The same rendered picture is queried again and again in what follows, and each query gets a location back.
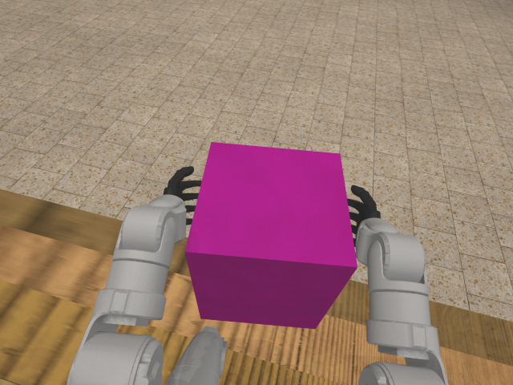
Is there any robot right hand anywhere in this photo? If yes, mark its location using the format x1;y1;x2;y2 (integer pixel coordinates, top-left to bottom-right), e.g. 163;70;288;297
347;185;381;247

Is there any left robot upper arm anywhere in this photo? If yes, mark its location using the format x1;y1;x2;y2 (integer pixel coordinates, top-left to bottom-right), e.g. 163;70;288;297
69;331;164;385

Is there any carton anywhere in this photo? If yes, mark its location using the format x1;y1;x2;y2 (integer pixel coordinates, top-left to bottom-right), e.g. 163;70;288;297
185;142;357;329

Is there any robot left hand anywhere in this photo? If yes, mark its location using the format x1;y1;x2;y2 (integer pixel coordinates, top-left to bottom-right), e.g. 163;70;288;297
163;166;202;225

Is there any right robot upper arm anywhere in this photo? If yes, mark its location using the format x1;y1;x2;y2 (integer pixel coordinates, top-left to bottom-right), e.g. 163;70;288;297
358;362;445;385

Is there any robot left thigh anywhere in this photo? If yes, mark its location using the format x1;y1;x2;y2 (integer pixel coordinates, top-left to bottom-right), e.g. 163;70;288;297
165;331;228;385

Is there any robot right forearm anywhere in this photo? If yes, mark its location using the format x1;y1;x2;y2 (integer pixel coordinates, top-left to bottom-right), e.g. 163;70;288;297
355;218;449;385

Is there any robot left shin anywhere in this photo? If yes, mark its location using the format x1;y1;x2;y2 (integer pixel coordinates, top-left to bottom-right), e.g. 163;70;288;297
202;326;219;334

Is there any robot left forearm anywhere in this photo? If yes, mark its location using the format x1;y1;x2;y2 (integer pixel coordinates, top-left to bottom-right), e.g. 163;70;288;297
67;194;187;385

